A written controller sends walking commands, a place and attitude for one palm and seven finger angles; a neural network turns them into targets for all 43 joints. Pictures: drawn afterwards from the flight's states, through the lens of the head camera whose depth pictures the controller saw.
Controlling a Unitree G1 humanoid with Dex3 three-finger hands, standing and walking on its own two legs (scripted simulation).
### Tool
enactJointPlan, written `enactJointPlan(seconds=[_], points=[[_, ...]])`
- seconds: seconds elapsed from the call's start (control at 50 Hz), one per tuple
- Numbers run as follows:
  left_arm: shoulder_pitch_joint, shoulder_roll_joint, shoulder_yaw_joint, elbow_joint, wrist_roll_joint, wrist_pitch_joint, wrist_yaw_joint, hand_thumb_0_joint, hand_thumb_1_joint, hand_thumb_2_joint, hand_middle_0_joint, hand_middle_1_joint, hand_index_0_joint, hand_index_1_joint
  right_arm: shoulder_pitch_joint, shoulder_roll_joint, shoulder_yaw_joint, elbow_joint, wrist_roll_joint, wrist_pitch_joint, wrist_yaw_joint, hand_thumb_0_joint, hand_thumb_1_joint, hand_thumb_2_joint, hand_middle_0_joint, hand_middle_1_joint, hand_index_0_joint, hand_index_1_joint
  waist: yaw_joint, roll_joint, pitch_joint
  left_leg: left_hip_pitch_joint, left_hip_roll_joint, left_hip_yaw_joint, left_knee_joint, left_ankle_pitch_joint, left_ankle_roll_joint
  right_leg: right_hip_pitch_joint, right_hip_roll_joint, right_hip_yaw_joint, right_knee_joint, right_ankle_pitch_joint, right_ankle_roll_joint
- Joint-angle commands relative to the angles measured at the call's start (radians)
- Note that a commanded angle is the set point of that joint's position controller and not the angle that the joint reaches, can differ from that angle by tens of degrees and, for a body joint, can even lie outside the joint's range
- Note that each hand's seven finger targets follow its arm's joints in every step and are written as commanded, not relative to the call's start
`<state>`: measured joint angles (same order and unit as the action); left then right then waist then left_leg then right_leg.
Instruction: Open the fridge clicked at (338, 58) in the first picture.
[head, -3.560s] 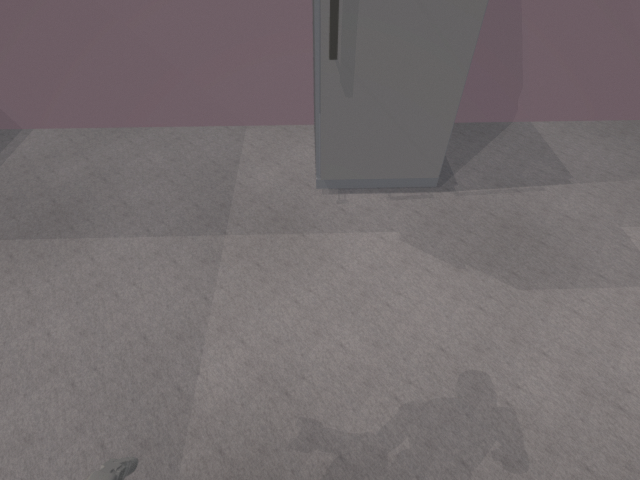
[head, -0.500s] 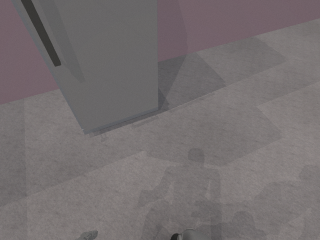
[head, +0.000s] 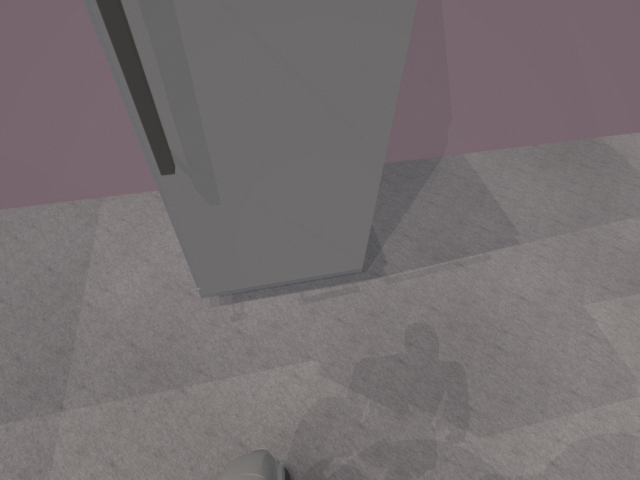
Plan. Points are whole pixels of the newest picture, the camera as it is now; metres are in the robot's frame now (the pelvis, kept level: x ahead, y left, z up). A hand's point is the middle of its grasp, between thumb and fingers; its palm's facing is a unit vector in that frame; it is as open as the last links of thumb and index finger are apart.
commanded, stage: turn to face it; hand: left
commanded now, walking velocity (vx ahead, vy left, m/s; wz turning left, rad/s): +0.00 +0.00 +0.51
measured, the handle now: (130, 51) +0.70 +0.39 +0.16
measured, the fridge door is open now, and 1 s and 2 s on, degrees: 0 0 0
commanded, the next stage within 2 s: take the last steps up to it in 0.56 s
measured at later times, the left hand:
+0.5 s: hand out of the picture +0.12 +0.17 -0.15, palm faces +0.19 -0.94 -0.28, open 7.4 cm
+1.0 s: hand out of the picture -0.08 +0.12 -0.16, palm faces +0.44 -0.87 -0.21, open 7.4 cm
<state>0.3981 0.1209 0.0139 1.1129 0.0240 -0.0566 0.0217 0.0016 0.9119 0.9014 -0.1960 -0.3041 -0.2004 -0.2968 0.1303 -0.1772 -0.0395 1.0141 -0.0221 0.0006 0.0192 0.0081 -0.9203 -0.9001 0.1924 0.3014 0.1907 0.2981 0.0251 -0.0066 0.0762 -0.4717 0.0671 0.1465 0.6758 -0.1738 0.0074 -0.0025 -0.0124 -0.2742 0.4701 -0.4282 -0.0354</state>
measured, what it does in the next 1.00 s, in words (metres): steps on the spot, turning left: left foot, then right foot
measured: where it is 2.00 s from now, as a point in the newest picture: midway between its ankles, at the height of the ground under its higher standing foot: (284, 443)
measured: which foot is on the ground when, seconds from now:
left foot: up 0.00-0.00, down 0.02-0.50, up 0.52-1.00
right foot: down 0.00-0.04, up 0.06-0.46, down 0.48-1.00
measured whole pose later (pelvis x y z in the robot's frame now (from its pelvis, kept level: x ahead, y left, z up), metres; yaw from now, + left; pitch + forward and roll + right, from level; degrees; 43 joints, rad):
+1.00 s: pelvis +0.05 -0.02 +0.02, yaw +20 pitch +0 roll +1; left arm 0.42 0.19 0.05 1.08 0.04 -0.02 0.01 0.00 0.91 0.90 -0.20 -0.30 -0.20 -0.30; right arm 0.15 -0.20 -0.05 1.00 -0.02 0.04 0.03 0.01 -0.91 -0.90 0.19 0.30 0.19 0.30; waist 0.08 -0.03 0.03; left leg -0.29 0.05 0.08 0.66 -0.39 -0.01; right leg -0.18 -0.12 -0.21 0.44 -0.24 0.01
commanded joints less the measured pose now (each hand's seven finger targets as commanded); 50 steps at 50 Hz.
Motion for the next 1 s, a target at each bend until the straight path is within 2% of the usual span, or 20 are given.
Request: enactJointPlan(seconds=[0.0, 0.02, 0.04, 0.06, 0.12, 0.2, 0.36, 0.42, 0.44, 0.46, 0.48, 0.5, 0.52, 0.56, 0.6, 0.66, 0.72, 0.84, 0.92, 0.98], points=[[0.024, 0.178, 0.052, -0.090, -0.033, -0.001, 0.007, 0.000, 0.900, 0.900, -0.200, -0.300, -0.200, -0.300, 0.319, -0.202, -0.047, -0.014, -0.019, -0.027, -0.023, 0.000, -0.900, -0.900, 0.200, 0.300, 0.200, 0.300, -0.144, 0.153, -0.263, 0.596, 0.203, -0.285, -0.141, 0.707, 0.167, -0.337, -0.116, 0.030, 0.607, 0.477, 0.080], [0.005, 0.133, 0.038, -0.134, -0.037, 0.001, 0.006, 0.000, 0.900, 0.900, -0.200, -0.300, -0.200, -0.300, 0.359, -0.276, -0.054, -0.007, 0.005, -0.024, -0.029, 0.000, -0.900, -0.900, 0.200, 0.300, 0.200, 0.300, -0.130, 0.280, -0.318, 0.629, 0.406, -0.531, -0.189, 1.076, 0.308, -0.472, -0.030, 0.139, 0.865, -0.224, 0.092], [-0.035, 0.161, 0.047, -0.150, -0.025, 0.015, 0.019, 0.000, 0.900, 0.900, -0.200, -0.300, -0.200, -0.300, 0.308, -0.256, -0.051, -0.009, 0.014, -0.020, -0.029, 0.000, -0.900, -0.900, 0.200, 0.300, 0.200, 0.300, -0.110, 0.113, -0.276, 0.558, 0.397, -0.460, -0.236, 0.839, 0.318, -0.497, -0.064, 0.242, 0.894, -0.206, 0.078], [-0.085, 0.134, 0.049, -0.157, -0.021, 0.023, 0.014, 0.000, 0.900, 0.900, -0.200, -0.300, -0.200, -0.300, 0.235, -0.223, -0.050, -0.031, 0.013, -0.028, -0.038, 0.000, -0.900, -0.900, 0.200, 0.300, 0.200, 0.300, -0.098, 0.082, -0.182, 0.460, 0.354, -0.441, -0.298, 0.660, 0.277, -0.556, -0.090, 0.251, 0.875, -0.113, 0.093], [-0.049, 0.120, 0.063, -0.127, -0.006, 0.055, 0.001, 0.000, 0.900, 0.900, -0.200, -0.300, -0.200, -0.300, 0.068, -0.148, -0.027, -0.077, 0.008, -0.028, -0.042, 0.000, -0.900, -0.900, 0.200, 0.300, 0.200, 0.300, -0.013, 0.064, -0.090, 0.206, 0.215, -0.295, -0.368, 0.334, 0.177, -0.463, -0.119, 0.256, 0.760, 0.016, 0.109], [-0.029, 0.111, 0.070, -0.141, -0.001, 0.089, 0.003, 0.000, 0.900, 0.900, -0.200, -0.300, -0.200, -0.300, 0.033, -0.161, -0.042, -0.104, 0.002, -0.013, -0.032, 0.000, -0.900, -0.900, 0.200, 0.300, 0.200, 0.300, -0.004, 0.114, -0.086, 0.096, 0.160, -0.286, -0.431, -0.002, 0.158, -0.412, -0.098, 0.232, 0.618, 0.059, 0.115], [-0.152, 0.130, 0.066, -0.227, -0.003, 0.084, 0.005, 0.000, 0.900, 0.900, -0.200, -0.300, -0.200, -0.300, 0.076, -0.193, -0.064, -0.115, -0.007, 0.012, -0.028, 0.000, -0.900, -0.900, 0.200, 0.300, 0.200, 0.300, -0.044, 0.166, -0.101, 0.181, 0.165, -0.412, -0.395, -0.066, 0.174, -0.381, -0.045, 0.227, 0.316, 0.003, 0.104], [-0.094, 0.140, 0.064, -0.220, -0.008, 0.069, 0.008, 0.000, 0.900, 0.900, -0.200, -0.300, -0.200, -0.300, 0.064, -0.187, -0.066, -0.125, -0.002, 0.016, -0.027, 0.000, -0.900, -0.900, 0.200, 0.300, 0.200, 0.300, -0.007, 0.127, -0.125, 0.141, 0.131, -0.405, -0.303, 0.041, 0.139, -0.217, -0.023, 0.229, 0.065, 0.125, 0.092], [-0.062, 0.160, 0.067, -0.214, -0.006, 0.059, 0.012, 0.000, 0.900, 0.900, -0.200, -0.300, -0.200, -0.300, 0.061, -0.165, -0.064, -0.128, 0.005, 0.015, -0.023, 0.000, -0.900, -0.900, 0.200, 0.300, 0.200, 0.300, 0.010, 0.064, -0.142, 0.080, 0.085, -0.358, -0.222, 0.020, 0.091, -0.107, -0.060, 0.254, -0.091, 0.206, 0.084], [-0.052, 0.236, 0.077, -0.216, 0.007, 0.048, 0.019, 0.000, 0.900, 0.900, -0.200, -0.300, -0.200, -0.300, 0.081, -0.100, -0.055, -0.138, 0.016, 0.016, -0.018, 0.000, -0.900, -0.900, 0.200, 0.300, 0.200, 0.300, 0.008, -0.155, -0.141, -0.072, -0.033, -0.230, -0.030, -0.136, 0.012, -0.011, -0.266, 0.472, -0.218, 0.191, 0.023], [-0.079, 0.313, 0.084, -0.237, 0.009, 0.049, 0.019, 0.000, 0.900, 0.900, -0.200, -0.300, -0.200, -0.300, 0.052, -0.080, -0.050, -0.170, 0.011, 0.021, -0.020, 0.000, -0.900, -0.900, 0.200, 0.300, 0.200, 0.300, 0.011, -0.311, -0.091, -0.135, -0.114, -0.151, 0.170, -0.368, -0.034, -0.116, -0.456, 0.635, -0.240, 0.335, -0.077], [-0.111, 0.298, 0.077, -0.252, 0.003, 0.051, 0.020, 0.000, 0.900, 0.900, -0.200, -0.300, -0.200, -0.300, 0.050, -0.119, -0.059, -0.164, 0.004, 0.029, -0.019, 0.000, -0.900, -0.900, 0.200, 0.300, 0.200, 0.300, 0.001, -0.186, -0.088, -0.086, -0.081, -0.202, 0.313, -0.365, -0.026, -0.217, -0.456, 0.559, -0.223, 0.369, -0.120], [-0.172, 0.251, 0.077, -0.257, 0.002, 0.045, 0.026, 0.000, 0.900, 0.900, -0.200, -0.300, -0.200, -0.300, 0.071, -0.117, -0.062, -0.145, -0.001, 0.042, -0.019, 0.000, -0.900, -0.900, 0.200, 0.300, 0.200, 0.300, -0.033, -0.249, -0.067, -0.097, -0.057, -0.220, 0.385, -0.321, -0.027, -0.242, -0.397, 0.498, -0.221, 0.384, -0.101], [-0.212, 0.214, 0.059, -0.263, -0.003, 0.043, 0.018, 0.000, 0.900, 0.900, -0.200, -0.300, -0.200, -0.300, 0.110, -0.106, -0.060, -0.098, -0.001, 0.049, -0.013, 0.000, -0.900, -0.900, 0.200, 0.300, 0.200, 0.300, -0.059, -0.126, -0.027, -0.089, -0.048, -0.188, 0.495, -0.215, -0.045, -0.242, -0.306, 0.376, -0.178, 0.445, -0.075], [-0.175, 0.205, 0.056, -0.249, -0.005, 0.037, 0.015, 0.000, 0.900, 0.900, -0.200, -0.300, -0.200, -0.300, 0.123, -0.094, -0.055, -0.080, 0.002, 0.049, -0.012, 0.000, -0.900, -0.900, 0.200, 0.300, 0.200, 0.300, -0.046, -0.121, -0.046, -0.096, -0.046, -0.172, 0.502, -0.178, -0.058, -0.186, -0.277, 0.310, -0.158, 0.491, -0.062], [-0.098, 0.205, 0.059, -0.215, -0.002, 0.032, 0.016, 0.000, 0.900, 0.900, -0.200, -0.300, -0.200, -0.300, 0.090, -0.088, -0.046, -0.081, 0.001, 0.047, -0.013, 0.000, -0.900, -0.900, 0.200, 0.300, 0.200, 0.300, -0.010, -0.126, -0.075, -0.093, -0.031, -0.152, 0.413, -0.190, -0.074, -0.088, -0.291, 0.315, -0.159, 0.504, -0.076], [-0.012, 0.219, 0.066, -0.172, 0.001, 0.025, 0.010, 0.000, 0.900, 0.900, -0.200, -0.300, -0.200, -0.300, 0.031, -0.094, -0.042, -0.093, -0.005, 0.041, -0.005, 0.000, -0.900, -0.900, 0.200, 0.300, 0.200, 0.300, 0.035, -0.136, -0.062, -0.120, -0.014, -0.138, 0.342, -0.208, -0.068, -0.026, -0.328, 0.369, -0.213, 0.294, -0.088], [0.049, 0.232, 0.072, -0.112, 0.012, 0.008, 0.000, 0.000, 0.900, 0.900, -0.200, -0.300, -0.200, -0.300, -0.048, -0.092, -0.033, -0.106, -0.004, 0.020, 0.011, 0.000, -0.900, -0.900, 0.200, 0.300, 0.200, 0.300, 0.061, -0.146, -0.019, -0.108, 0.011, -0.116, 0.193, -0.239, -0.041, -0.028, -0.378, 0.431, -0.299, 0.012, -0.119], [0.018, 0.246, 0.073, -0.086, 0.016, 0.011, -0.004, 0.000, 0.900, 0.900, -0.200, -0.300, -0.200, -0.300, -0.016, -0.063, -0.022, -0.099, 0.005, 0.004, 0.016, 0.000, -0.900, -0.900, 0.200, 0.300, 0.200, 0.300, 0.036, -0.154, -0.032, 0.080, -0.009, -0.073, 0.005, -0.263, -0.013, -0.136, -0.362, 0.373, -0.290, -0.011, -0.112], [-0.029, 0.234, 0.069, -0.069, 0.000, 0.023, -0.011, 0.000, 0.900, 0.900, -0.200, -0.300, -0.200, -0.300, 0.135, -0.068, -0.016, -0.038, 0.005, -0.015, 0.002, 0.000, -0.900, -0.900, 0.200, 0.300, 0.200, 0.300, -0.035, -0.093, -0.068, 0.416, -0.056, 0.000, -0.265, -0.109, -0.011, -0.316, -0.250, 0.229, -0.170, -0.068, -0.040]])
